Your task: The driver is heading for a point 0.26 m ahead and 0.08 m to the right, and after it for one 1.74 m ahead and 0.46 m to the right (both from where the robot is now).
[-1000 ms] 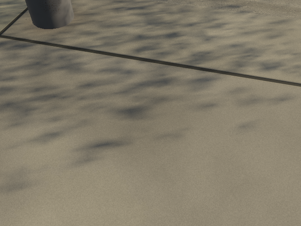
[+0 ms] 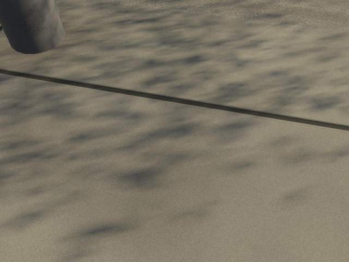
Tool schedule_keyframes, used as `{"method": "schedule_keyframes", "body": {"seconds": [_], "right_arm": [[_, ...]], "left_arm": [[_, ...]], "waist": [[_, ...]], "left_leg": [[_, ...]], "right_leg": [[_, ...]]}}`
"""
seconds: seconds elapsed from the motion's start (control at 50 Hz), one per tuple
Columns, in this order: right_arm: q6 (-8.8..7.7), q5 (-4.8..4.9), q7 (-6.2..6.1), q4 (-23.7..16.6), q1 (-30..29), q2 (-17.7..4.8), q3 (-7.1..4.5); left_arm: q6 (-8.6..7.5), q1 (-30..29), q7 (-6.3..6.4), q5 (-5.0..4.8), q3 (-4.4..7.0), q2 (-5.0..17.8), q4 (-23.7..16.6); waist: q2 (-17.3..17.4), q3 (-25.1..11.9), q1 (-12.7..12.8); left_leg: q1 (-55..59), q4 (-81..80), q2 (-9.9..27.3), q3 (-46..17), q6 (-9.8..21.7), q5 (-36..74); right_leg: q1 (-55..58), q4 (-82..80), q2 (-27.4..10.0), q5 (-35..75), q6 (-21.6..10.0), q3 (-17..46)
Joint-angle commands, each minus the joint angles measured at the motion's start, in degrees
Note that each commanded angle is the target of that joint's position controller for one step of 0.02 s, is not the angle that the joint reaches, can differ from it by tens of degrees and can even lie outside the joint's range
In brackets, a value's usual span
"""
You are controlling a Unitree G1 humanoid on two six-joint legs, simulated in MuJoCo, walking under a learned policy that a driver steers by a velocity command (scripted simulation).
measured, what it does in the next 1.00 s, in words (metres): walks ahead: left foot, then right foot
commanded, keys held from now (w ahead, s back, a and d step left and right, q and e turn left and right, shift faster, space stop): w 0.06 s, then no key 0.94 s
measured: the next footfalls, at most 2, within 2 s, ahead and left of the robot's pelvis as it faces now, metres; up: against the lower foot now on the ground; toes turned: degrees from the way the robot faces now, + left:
left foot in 0.36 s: +0.35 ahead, +0.12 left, +0.00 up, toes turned +1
right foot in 0.64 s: +0.27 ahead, -0.11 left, +0.00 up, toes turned -1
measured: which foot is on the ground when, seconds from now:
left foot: up 0.00-0.34, down 0.36-1.00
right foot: down 0.00-0.38, up 0.40-0.62, down 0.64-1.00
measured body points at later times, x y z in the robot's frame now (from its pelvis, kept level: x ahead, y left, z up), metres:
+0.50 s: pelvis +0.21 +0.03 +0.00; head +0.24 +0.05 +0.45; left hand +0.25 +0.30 -0.15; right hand +0.34 -0.21 -0.12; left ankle +0.31 +0.12 -0.73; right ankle +0.13 -0.10 -0.68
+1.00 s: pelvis +0.27 +0.01 +0.00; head +0.28 +0.01 +0.45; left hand +0.29 +0.26 -0.15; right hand +0.34 -0.25 -0.14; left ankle +0.31 +0.12 -0.73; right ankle +0.23 -0.11 -0.73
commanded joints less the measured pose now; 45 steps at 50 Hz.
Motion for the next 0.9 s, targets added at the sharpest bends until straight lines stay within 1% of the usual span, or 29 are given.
{"method": "schedule_keyframes", "body": {"seconds": [0.02, 0.06, 0.1, 0.14, 0.18, 0.2, 0.24, 0.28, 0.32, 0.34, 0.36, 0.38, 0.4, 0.42, 0.44, 0.46, 0.48, 0.5, 0.54, 0.6, 0.62, 0.64, 0.66, 0.68, 0.7, 0.72, 0.76, 0.8, 0.9], "right_arm": [[-0.13, -0.33, -0.37, -2.89, 2.32, -3.92, -1.45], [0.93, -0.36, -0.54, -3.57, 0.66, -3.38, -1.62], [1.32, -1.21, -0.81, -5.46, -4.06, -4.11, -1.87], [1.13, -1.9, -0.58, -6.61, -7.03, -3.15, -1.61], [0.95, -1.94, -0.1, -7.53, -11.27, -1.76, -0.95], [1.01, -1.79, 0.1, -7.92, -13.13, -1.81, -0.83], [1.24, -1.55, 0.41, -8.46, -15.17, -2.42, -0.72], [1.18, -1.75, 0.74, -9.07, -16.36, -3.65, -0.83], [0.78, -2.2, 1.01, -8.46, -13.74, -5.64, -1.46], [0.5, -2.6, 0.89, -6.9, -9.82, -7.03, -2.1], [0.29, -3.27, 0.53, -5.88, -5.91, -10.66, -2.99], [0.79, -3.93, 0.25, -5.38, -3.23, -11.62, -2.73], [1.69, -3.02, 0.34, -4.31, -1.2, -6.21, -1.47], [1.94, -2.12, 0.76, -4.69, -3.46, -4.84, -0.62], [2.13, -2.12, 0.77, -5.35, -7.46, -5.25, -0.53], [2.24, -2.39, 0.63, -6.11, -11.24, -5.45, -0.36], [2.4, -2.61, 0.3, -6.86, -14.31, -5.39, -0.3], [2.82, -3.01, 0.13, -7.04, -16.18, -5.86, -0.43], [3.4, -3.38, -0.21, -6.9, -16.65, -5.61, -0.48], [3.89, -2.08, -0.66, -5.97, -16.22, -5.43, -0.42], [4.04, -1.66, -0.71, -5.31, -15.03, -4.9, -0.26], [4.08, -1.69, -0.63, -4.45, -13.4, -4.24, -0.04], [4.13, -2.11, -0.55, -4.14, -12.63, -4.41, -0.09], [4.44, -2.11, -0.79, -4.57, -11.64, -3.88, -0.31], [4.5, -2.58, -1.1, -4.13, -12.13, -4.17, -0.28], [4.49, -2.41, -1.22, -3.9, -11.38, -4.05, -0.4], [4.54, -2.27, -1.39, -2.88, -10.1, -4.0, -0.45], [4.46, -2.16, -1.19, -2.32, -9.8, -3.57, -0.42], [4.77, -1.82, -0.99, -1.42, -9.93, -3.63, -0.51]], "left_arm": [[-1.22, 1.07, -0.25, 0.88, 0.45, 4.15, -1.52], [-1.23, 3.02, 0.31, 0.54, 0.46, 5.03, -0.34], [-1.12, 4.85, 1.23, 0.85, 0.65, 6.94, 0.31], [-0.51, 6.01, 1.94, 1.11, 0.51, 7.21, 0.84], [0.0, 7.57, 2.4, 0.92, 0.36, 7.5, 1.41], [0.21, 9.05, 2.54, 0.79, 0.34, 7.88, 2.06], [0.8, 10.43, 2.75, 0.49, 0.21, 7.95, 3.13], [1.54, 10.25, 2.95, 0.17, 0.25, 7.88, 3.81], [2.29, 8.8, 3.23, -0.2, 0.51, 8.26, 3.97], [2.56, 8.49, 3.31, -0.23, 0.44, 7.94, 3.9], [2.4, 10.91, 3.31, 0.65, 0.15, 7.21, 3.71], [2.0, 19.41, 3.01, 1.38, -1.4, 1.76, 5.3], [2.42, 19.35, 2.94, 0.59, -1.92, 0.92, 6.29], [3.07, 16.11, 2.87, -0.43, -0.81, 5.33, 5.39], [3.98, 12.53, 3.35, -0.96, -0.39, 6.13, 4.6], [5.0, 10.33, 3.99, -0.75, -0.15, 5.9, 4.37], [6.05, 9.5, 4.65, -0.29, 0.11, 5.88, 4.29], [6.72, 9.79, 5.09, -0.13, -0.03, 4.79, 4.42], [7.11, 10.66, 5.5, 0.18, -0.3, 3.21, 5.43], [7.1, 11.62, 5.03, 0.69, -0.37, 2.5, 6.97], [7.19, 10.98, 4.78, 1.28, -0.32, 2.88, 6.97], [7.22, 9.91, 4.67, 1.97, -0.34, 3.83, 6.36], [7.16, 8.94, 4.78, 1.98, -0.32, 5.43, 5.48], [6.8, 7.74, 4.68, 1.03, 0.36, 8.33, 6.29], [6.02, 6.33, 4.52, 0.77, -0.06, 6.05, 6.03], [5.35, 5.82, 4.54, 1.03, -0.37, 4.87, 6.28], [4.31, 5.25, 4.46, 0.83, -0.29, 4.83, 6.3], [3.85, 7.08, 4.43, 0.55, -0.4, 4.51, 6.99], [4.17, 8.78, 4.47, 0.41, -0.59, 4.32, 7.66]], "waist": [[-4.68, -4.77, -0.67], [-4.56, -2.51, -1.21], [-3.32, -0.03, -0.78], [-3.45, -0.5, -0.5], [-4.27, -1.47, 1.07], [-4.34, -2.13, 1.91], [-4.84, -2.68, 2.54], [-5.31, -2.91, 2.26], [-5.35, -4.37, 0.02], [-4.16, -6.2, -1.84], [-0.3, -10.63, -1.98], [8.14, -18.49, 1.44], [12.35, -23.0, -0.97], [8.1, -20.34, -0.75], [5.21, -15.51, 0.05], [3.22, -11.14, 0.93], [3.35, -9.05, 2.04], [4.99, -7.64, 3.01], [6.36, -7.75, 3.3], [5.32, -8.24, 4.27], [4.59, -7.24, 4.11], [3.05, -5.25, 3.55], [1.12, -3.01, 2.38], [-6.29, -0.64, -0.11], [-6.59, 0.19, 0.35], [-7.08, -0.26, -0.21], [-5.68, -1.07, -0.29], [-4.17, -2.66, 0.3], [-2.37, -4.07, 0.99]], "left_leg": [[-10.97, -0.57, 6.46, -3.02, 0.62, 5.59], [-12.34, -4.82, 7.07, -1.96, -0.22, 6.67], [-15.69, -11.17, 6.85, -1.03, -2.15, 10.79], [-14.37, -20.21, 5.53, 0.41, -3.1, 16.94], [-9.57, -29.05, 3.11, 2.63, -3.03, 24.01], [-8.06, -31.59, 2.03, 3.15, -3.06, 26.49], [-6.87, -35.14, 1.09, 2.51, -2.75, 27.99], [-7.04, -37.61, 0.68, 1.53, -1.65, 24.83], [-3.57, -41.29, -0.09, 1.28, -0.1, 22.67], [2.25, -45.21, -1.03, 2.15, 0.93, 27.75], [12.18, -43.83, 3.64, -1.75, 2.78, 50.35], [29.46, -39.08, 14.06, -12.32, 11.05, 67.11], [31.37, -41.89, 19.52, -19.99, 16.9, 65.62], [26.05, -44.51, 17.93, -19.74, 15.61, 51.84], [20.35, -46.81, 16.09, -17.68, 13.17, 39.65], [13.58, -49.66, 14.68, -15.82, 11.55, 29.92], [8.08, -52.32, 13.2, -14.31, 9.89, 21.57], [3.55, -54.13, 11.41, -12.59, 8.62, 15.67], [-0.4, -55.53, 9.1, -9.33, 8.04, 11.42], [-2.66, -55.46, 7.09, -6.6, 6.26, 1.04], [-3.84, -55.66, 6.03, -6.07, 4.43, -4.68], [-4.9, -55.54, 4.98, -5.62, 2.0, -9.04], [-5.23, -53.6, 3.6, -4.6, 0.25, -9.2], [-0.16, -52.21, -0.19, -0.09, -1.2, -4.55], [5.18, -49.02, -0.63, 0.49, -1.73, 0.55], [7.44, -47.52, -0.73, 0.79, -1.26, 4.02], [8.28, -45.99, -0.71, 1.03, -0.35, 9.21], [8.54, -45.27, -0.52, 1.1, 0.01, 13.56], [9.71, -43.69, -0.41, 1.33, -0.11, 20.28]], "right_leg": [[10.53, -18.56, -15.63, 1.27, -9.2, 19.51], [7.7, -20.89, -14.77, 2.39, -9.68, 15.86], [7.16, -20.88, -14.85, 15.17, -10.03, 12.9], [7.26, -18.78, -12.7, 27.69, -8.55, 7.71], [6.57, -17.51, -10.25, 31.1, -6.63, 3.79], [7.55, -16.98, -10.2, 30.74, -6.29, 3.51], [10.75, -15.45, -11.33, 29.63, -6.16, 4.19], [14.74, -12.32, -12.98, 29.74, -5.83, 5.61], [17.56, -7.18, -13.62, 29.61, -4.58, 7.06], [17.73, -2.09, -11.43, 30.07, -3.04, 6.5], [14.25, 5.72, -7.69, 23.57, -0.52, 4.7], [1.7, 18.05, -2.95, 0.1, 3.05, 3.13], [-2.41, 28.93, -0.38, -27.87, 5.65, 5.09], [-4.51, 33.33, -2.09, -33.02, 6.0, 8.54], [-6.69, 34.47, -3.61, -31.41, 6.16, 8.57], [-6.98, 32.25, -4.86, -28.49, 6.53, 7.97], [-4.66, 28.8, -6.14, -25.21, 6.8, 8.06], [-1.44, 24.27, -6.15, -22.89, 6.99, 7.26], [4.4, 17.32, -5.21, -18.13, 6.81, 5.52], [11.98, 5.01, -3.93, -4.74, 5.32, 3.26], [13.52, 2.03, -3.86, -2.83, 4.44, 3.12], [13.39, -0.84, -5.71, -1.91, 3.25, 4.97], [11.57, -3.94, -8.5, -5.07, 1.74, 7.55], [2.46, -4.99, -7.76, -16.24, 0.41, 7.72], [-1.89, -7.42, -7.2, -19.22, 1.02, 7.81], [-2.66, -8.4, -7.33, -18.04, 2.13, 7.78], [-0.45, -7.55, -6.84, -11.49, 3.43, 7.24], [2.42, -6.01, -6.53, -6.26, 3.32, 6.7], [5.28, -4.3, -5.99, 0.35, 2.92, 5.89]]}}
Velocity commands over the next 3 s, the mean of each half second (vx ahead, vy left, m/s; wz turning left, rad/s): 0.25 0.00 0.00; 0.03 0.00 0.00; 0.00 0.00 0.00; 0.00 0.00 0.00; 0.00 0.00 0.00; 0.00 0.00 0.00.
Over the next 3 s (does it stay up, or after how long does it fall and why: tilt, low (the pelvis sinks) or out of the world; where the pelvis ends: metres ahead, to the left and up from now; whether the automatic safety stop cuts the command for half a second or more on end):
stays up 0.28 0.00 0.00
